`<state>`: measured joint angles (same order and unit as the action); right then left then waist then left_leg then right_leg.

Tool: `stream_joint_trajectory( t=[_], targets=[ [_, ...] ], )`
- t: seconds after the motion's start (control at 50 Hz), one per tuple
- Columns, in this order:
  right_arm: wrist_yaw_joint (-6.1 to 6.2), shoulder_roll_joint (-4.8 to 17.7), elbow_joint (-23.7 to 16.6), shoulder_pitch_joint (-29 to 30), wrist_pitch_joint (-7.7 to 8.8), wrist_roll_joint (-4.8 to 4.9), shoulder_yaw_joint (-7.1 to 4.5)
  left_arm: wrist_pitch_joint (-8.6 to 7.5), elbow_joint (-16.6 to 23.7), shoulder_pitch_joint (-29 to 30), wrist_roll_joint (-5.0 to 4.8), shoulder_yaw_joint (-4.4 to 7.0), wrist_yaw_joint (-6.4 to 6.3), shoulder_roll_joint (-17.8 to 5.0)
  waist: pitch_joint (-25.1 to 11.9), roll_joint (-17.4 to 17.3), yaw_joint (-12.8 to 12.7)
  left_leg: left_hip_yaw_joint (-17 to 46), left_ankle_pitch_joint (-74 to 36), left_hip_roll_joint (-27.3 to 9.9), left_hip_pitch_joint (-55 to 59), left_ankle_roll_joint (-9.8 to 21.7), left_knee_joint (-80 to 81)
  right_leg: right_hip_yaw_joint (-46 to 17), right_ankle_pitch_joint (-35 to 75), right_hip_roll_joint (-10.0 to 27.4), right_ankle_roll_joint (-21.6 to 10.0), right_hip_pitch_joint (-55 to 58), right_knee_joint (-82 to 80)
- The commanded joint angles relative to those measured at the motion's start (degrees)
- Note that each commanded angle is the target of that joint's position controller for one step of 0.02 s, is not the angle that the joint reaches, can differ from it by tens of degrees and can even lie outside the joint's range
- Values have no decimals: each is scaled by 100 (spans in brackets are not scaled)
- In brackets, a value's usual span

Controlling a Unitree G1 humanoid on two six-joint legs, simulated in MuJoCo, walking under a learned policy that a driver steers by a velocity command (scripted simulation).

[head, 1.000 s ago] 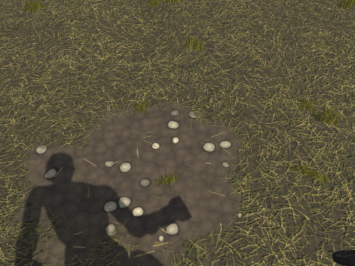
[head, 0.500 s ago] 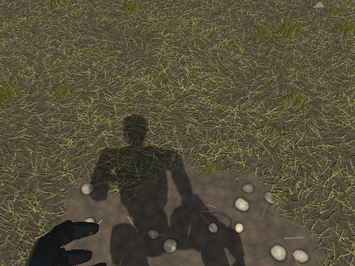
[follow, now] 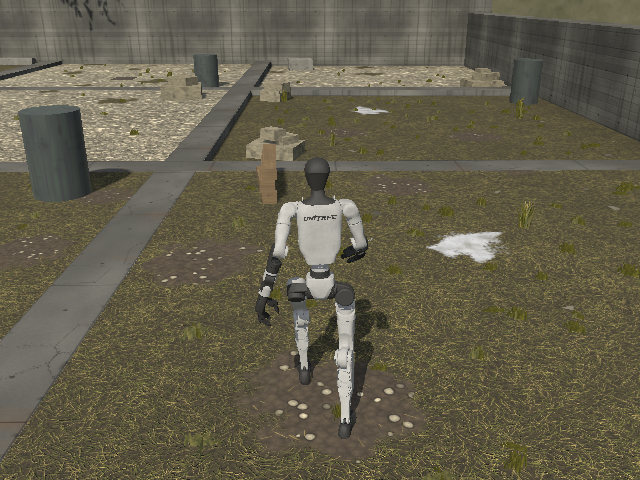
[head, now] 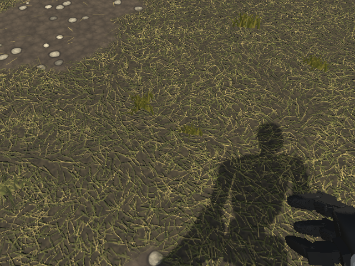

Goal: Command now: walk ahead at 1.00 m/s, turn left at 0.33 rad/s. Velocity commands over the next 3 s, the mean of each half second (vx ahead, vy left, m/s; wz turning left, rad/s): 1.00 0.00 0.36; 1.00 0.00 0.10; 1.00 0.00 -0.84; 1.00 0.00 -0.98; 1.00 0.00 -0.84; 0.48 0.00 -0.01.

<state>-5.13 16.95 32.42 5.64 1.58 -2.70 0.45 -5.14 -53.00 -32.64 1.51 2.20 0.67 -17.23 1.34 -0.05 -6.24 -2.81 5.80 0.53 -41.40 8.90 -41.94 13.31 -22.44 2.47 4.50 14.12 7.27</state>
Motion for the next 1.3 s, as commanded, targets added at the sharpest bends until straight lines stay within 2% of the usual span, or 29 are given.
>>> stream_joint_trajectory(
  t=[0.02,0.04,0.06,0.08,0.1,0.14,0.2,0.28,0.4,0.44,0.46,0.48,0.5,0.52,0.54,0.58,0.66,0.72,0.78,0.84,0.88,0.9,0.92,0.94,0.98,1.06,1.22,1.26,1.3],
  targets=[
    [150,655,245,-1514,58,-38,-245,11,431,609,-12,248,-122,-1487,-446,848,1497,-416,729,706,2906,298,254,-95,8191,1373,-974,-1245,1964],
    [247,854,651,-2735,75,-31,-368,88,506,841,-53,239,-154,-1495,-995,765,2120,-172,544,662,4335,423,902,-31,7756,1221,-921,-1785,3617],
    [369,1300,866,-3204,59,-76,-530,106,662,674,28,139,-123,-989,-1557,89,1937,1097,1715,-306,5797,426,774,-218,3857,835,-882,-3145,5750],
    [446,1812,680,-2844,24,-33,-641,69,1056,173,-108,10,10,-354,-2336,-1354,1090,4383,2661,-1951,6988,906,1611,-775,-619,-75,-674,-5162,7775],
    [488,1660,685,-3013,18,39,-675,7,1262,997,-110,93,-24,-869,-2353,-550,1508,4825,2309,-1828,6859,960,2278,-1629,-134,-100,-810,-5821,8145],
    [545,1121,1037,-2706,168,91,-582,-26,1263,1366,-126,-3,-28,-581,-518,56,1021,3213,762,-1472,4986,814,2505,-1574,461,352,-787,-5888,7265],
    [561,523,1159,-2407,346,136,-390,231,1119,1129,96,-57,90,-347,-83,-52,409,2277,317,-964,3326,657,2978,-1651,332,634,-619,-4920,6292],
    [477,439,1432,-2809,489,273,-367,268,1696,2725,143,-134,192,-193,750,-66,621,1513,-461,-436,2800,641,3723,-1177,1345,649,-413,-5391,4630],
    [502,1037,1633,-3037,556,374,-525,183,1938,3343,31,-142,191,-374,441,25,693,1503,-2979,-647,3495,394,3716,-1040,3106,-24,-627,-3662,2562],
    [540,1328,1726,-3117,486,261,-576,174,1753,2542,58,-1,36,-722,-312,-205,310,1529,-4903,-694,4153,180,2216,-1053,1995,-410,-764,-2696,2575],
    [550,1458,1736,-2952,432,181,-605,157,1474,1500,30,101,-70,-898,-845,-216,-265,1464,-4760,-572,3814,68,819,-1072,1588,-396,-802,-1527,2495],
    [542,1205,1667,-2782,436,112,-550,156,1233,382,97,239,-212,-1224,-1380,-217,-775,1385,-3656,-287,2798,10,-825,-1564,746,266,-847,-94,2749],
    [533,73,1402,-3574,464,381,-309,111,1212,78,391,408,-238,-1807,-2357,1572,-200,959,793,478,970,-190,-3401,-4459,-1277,2290,-1394,1434,2122],
    [553,457,1288,-3321,439,379,-310,147,1308,476,252,391,-144,-1522,-2626,1613,-109,1046,1831,488,337,-87,-4071,-6189,-1921,2502,-1465,1165,983],
    [575,687,1276,-2689,378,297,-369,138,1317,1098,197,309,-122,-1033,-1425,1039,12,942,1239,34,-33,-71,-4029,-5156,-1921,2191,-1333,229,881],
    [449,556,1260,-2208,254,193,-358,112,1160,1436,180,200,-95,-508,-401,167,210,810,864,-380,145,-111,-3592,-3462,-219,1737,-1184,-1150,728],
    [221,-134,855,-1826,-13,59,-196,-113,625,1136,2,68,31,-147,277,516,682,917,887,-614,114,-231,-3112,-2101,772,1492,-1144,-2323,117],
    [120,68,449,-955,51,35,-150,-204,486,1264,-12,106,48,-318,760,415,878,829,156,-519,-54,-336,-1519,-1202,1544,1068,-1265,-2637,-374],
    [-30,26,354,-434,170,39,-55,-215,364,1035,-179,168,48,-646,803,135,830,-95,-1024,-365,1665,-326,150,-1008,2605,930,-1387,-3170,-1067],
    [141,417,480,-716,180,-3,-192,-180,275,887,-160,286,47,-1235,250,254,1064,-141,-236,-12,2268,-302,521,-950,5661,1104,-1326,-1865,-8],
    [333,783,1071,-2659,220,-55,-396,-41,251,950,-91,318,-22,-1383,-891,402,2042,-9,383,168,4498,-294,875,-897,5750,796,-1132,-2225,2752],
    [479,1339,1251,-3525,236,-166,-561,-21,379,805,-36,201,-10,-872,-1583,-55,2201,1194,1931,-972,5862,-311,885,-961,3613,339,-1099,-3391,4848],
    [554,1883,1136,-3418,304,-295,-662,-21,695,113,-213,0,36,160,-2378,-1721,1401,3965,3695,-2605,6644,-159,1946,-1506,-643,-313,-1051,-4910,6949],
    [544,1598,1115,-3128,290,-148,-646,12,766,475,-300,102,-5,-343,-2287,-1295,1449,4751,3861,-2587,6137,-146,2810,-1849,-132,-227,-1174,-5355,7503],
    [509,768,1201,-2297,381,-29,-473,62,759,1095,-208,125,22,-385,-588,-427,1033,2794,2094,-2033,4605,-195,2690,-1731,844,301,-1144,-5585,6982],
    [509,94,1535,-2310,553,177,-308,453,733,1268,-60,140,202,-34,-16,-449,560,790,154,-1439,3676,-546,3089,-1623,1080,610,-947,-5306,6622],
    [598,400,1750,-2528,669,168,-341,504,1496,3100,-46,-61,420,-46,709,-99,462,-1399,-3156,-1026,3807,-853,3528,-356,2757,114,-1220,-5027,3959],
    [719,697,1664,-2701,623,180,-375,516,1343,2814,-132,-19,422,-244,128,-266,325,-1531,-6157,-1081,4340,-976,2748,56,2689,-501,-1386,-4121,3765],
    [813,1183,1541,-2506,433,110,-520,514,1151,1693,-57,81,360,-560,-203,-663,-411,-1370,-7558,-1495,4419,-996,1069,-23,1820,-721,-1656,-3114,3656]
  ],
)
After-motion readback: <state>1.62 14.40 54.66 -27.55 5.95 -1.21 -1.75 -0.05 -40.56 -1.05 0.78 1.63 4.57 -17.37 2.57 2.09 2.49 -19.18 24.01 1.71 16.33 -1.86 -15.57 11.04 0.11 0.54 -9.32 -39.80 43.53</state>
